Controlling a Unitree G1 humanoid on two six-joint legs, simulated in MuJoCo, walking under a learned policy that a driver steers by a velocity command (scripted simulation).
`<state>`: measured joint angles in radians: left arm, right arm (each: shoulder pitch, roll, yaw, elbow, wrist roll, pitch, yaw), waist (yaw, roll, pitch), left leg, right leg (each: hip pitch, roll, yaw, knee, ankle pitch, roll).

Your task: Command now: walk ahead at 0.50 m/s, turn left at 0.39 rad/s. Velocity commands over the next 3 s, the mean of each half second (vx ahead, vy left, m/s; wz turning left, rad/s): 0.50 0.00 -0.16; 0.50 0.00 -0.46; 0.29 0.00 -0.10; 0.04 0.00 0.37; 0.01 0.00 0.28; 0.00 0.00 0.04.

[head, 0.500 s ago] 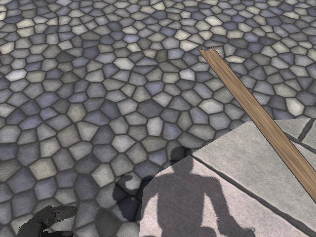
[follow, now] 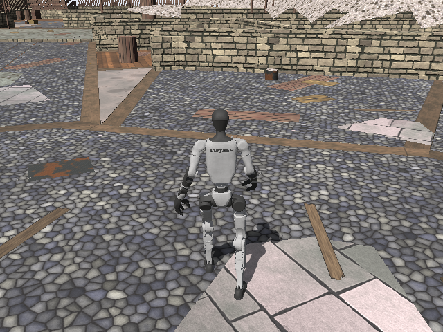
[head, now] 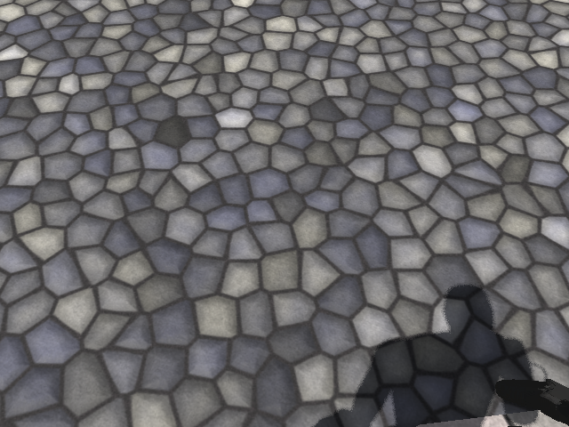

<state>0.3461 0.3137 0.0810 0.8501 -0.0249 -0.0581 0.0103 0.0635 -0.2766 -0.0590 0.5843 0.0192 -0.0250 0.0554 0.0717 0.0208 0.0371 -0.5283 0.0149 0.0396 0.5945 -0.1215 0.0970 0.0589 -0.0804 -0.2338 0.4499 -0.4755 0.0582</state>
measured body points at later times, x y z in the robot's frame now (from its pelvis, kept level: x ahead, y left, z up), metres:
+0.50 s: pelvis +0.27 -0.01 +0.01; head +0.30 -0.02 +0.46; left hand +0.49 +0.19 -0.09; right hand +0.28 -0.30 -0.11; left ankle +0.12 +0.10 -0.72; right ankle +0.42 -0.16 -0.69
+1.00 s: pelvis +0.56 -0.08 +0.02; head +0.59 -0.09 +0.47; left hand +0.73 +0.17 -0.09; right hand +0.67 -0.38 -0.06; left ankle +0.75 -0.02 -0.70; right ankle +0.42 -0.14 -0.72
